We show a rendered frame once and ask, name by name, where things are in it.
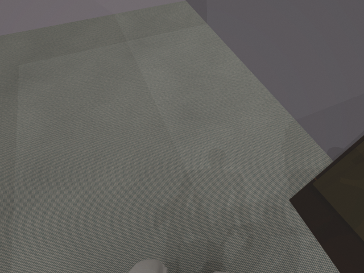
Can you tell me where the robot left thigh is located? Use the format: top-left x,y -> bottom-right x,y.
129,259 -> 168,273

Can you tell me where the cupboard door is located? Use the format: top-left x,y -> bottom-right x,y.
313,141 -> 364,241

